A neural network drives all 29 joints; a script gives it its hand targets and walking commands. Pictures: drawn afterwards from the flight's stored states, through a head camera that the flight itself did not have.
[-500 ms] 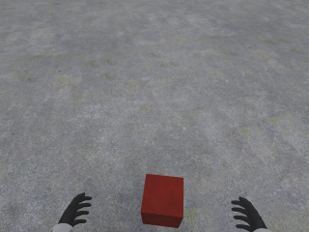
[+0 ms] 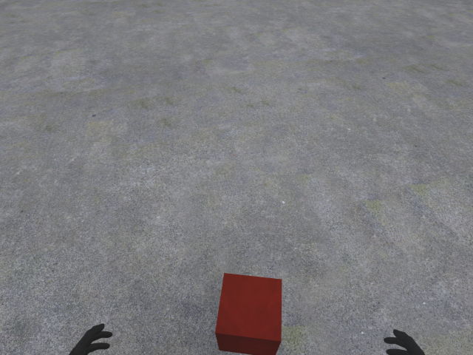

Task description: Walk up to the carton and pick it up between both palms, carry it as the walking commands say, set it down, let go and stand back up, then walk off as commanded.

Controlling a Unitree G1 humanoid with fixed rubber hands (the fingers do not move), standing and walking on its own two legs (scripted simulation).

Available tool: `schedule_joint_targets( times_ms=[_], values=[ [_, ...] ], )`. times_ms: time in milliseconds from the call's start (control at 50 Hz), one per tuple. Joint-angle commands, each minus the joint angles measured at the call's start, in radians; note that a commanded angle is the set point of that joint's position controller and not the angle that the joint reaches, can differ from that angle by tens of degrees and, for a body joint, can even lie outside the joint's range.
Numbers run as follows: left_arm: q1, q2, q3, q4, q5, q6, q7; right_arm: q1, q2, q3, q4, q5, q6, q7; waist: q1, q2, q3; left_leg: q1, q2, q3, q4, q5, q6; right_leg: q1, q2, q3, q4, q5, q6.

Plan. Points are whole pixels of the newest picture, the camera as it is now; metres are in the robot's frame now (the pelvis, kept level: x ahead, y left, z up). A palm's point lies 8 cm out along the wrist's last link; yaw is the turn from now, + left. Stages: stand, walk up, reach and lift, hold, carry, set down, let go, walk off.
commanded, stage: stand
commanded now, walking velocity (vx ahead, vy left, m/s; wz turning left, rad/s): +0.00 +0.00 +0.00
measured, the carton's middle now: (249, 316) +0.38 -0.02 -0.65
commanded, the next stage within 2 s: walk off in 1.28 s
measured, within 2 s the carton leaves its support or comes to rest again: neither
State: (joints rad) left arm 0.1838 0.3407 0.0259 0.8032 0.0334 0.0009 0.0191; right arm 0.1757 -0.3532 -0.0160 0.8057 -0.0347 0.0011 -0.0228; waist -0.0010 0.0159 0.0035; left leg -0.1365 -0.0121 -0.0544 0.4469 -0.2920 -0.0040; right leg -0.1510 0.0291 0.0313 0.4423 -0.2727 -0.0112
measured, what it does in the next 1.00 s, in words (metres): stands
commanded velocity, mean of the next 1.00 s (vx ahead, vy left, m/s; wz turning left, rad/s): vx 0.00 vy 0.00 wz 0.00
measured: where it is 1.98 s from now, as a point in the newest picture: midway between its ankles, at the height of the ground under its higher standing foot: outside the picture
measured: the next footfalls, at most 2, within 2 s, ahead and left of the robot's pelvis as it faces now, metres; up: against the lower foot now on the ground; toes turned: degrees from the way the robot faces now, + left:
none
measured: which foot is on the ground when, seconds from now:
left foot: down 0.00-1.00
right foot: down 0.00-1.00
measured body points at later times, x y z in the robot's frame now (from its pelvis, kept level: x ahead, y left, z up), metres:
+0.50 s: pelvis -0.01 +0.00 +0.00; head -0.02 -0.01 +0.45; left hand +0.09 +0.31 -0.10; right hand +0.09 -0.31 -0.11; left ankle -0.03 +0.12 -0.74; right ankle -0.02 -0.11 -0.74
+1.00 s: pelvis -0.02 +0.00 +0.01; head -0.03 +0.00 +0.46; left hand +0.07 +0.32 -0.11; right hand +0.08 -0.31 -0.11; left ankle -0.03 +0.12 -0.74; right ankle -0.02 -0.11 -0.74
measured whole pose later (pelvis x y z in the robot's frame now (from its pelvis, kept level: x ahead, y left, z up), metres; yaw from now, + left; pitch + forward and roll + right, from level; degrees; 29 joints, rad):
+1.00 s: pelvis -0.02 +0.00 +0.01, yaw +0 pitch -3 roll +0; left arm 0.13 0.38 0.01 1.02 0.02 -0.01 0.01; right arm 0.14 -0.39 0.00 1.01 -0.02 -0.01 -0.02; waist 0.00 0.01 0.02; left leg -0.10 -0.01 -0.06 0.35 -0.21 -0.01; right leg -0.11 0.02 0.03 0.35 -0.19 -0.01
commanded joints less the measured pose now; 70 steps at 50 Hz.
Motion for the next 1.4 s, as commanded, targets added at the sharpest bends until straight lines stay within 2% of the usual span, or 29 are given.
schedule_joint_targets(
  times_ms=[0,620,1380],
  values=[
    [-0.028,0.163,0.036,-0.038,-0.002,-0.014,0.005,-0.032,-0.153,-0.032,-0.038,0.002,-0.015,-0.005,0.001,-0.011,-0.042,0.005,0.09,-0.063,-0.05,0.308,0.006,0.025,-0.104,0.078,-0.055,0.311,0.005],
    [-0.068,0.201,0.019,0.131,-0.012,-0.018,-0.004,-0.054,-0.192,-0.013,0.127,0.012,-0.023,0.0,0.005,-0.014,0.003,0.003,0.108,-0.086,-0.138,0.196,0.015,0.033,-0.125,0.103,-0.137,0.186,-0.005],
    [-0.103,0.223,0.007,0.212,-0.02,-0.02,-0.007,-0.076,-0.21,-0.013,0.189,0.019,-0.023,0.005,0.006,-0.013,-0.002,0.017,0.118,-0.093,-0.163,0.22,0.021,0.054,-0.139,0.101,-0.153,0.211,-0.008]
  ],
)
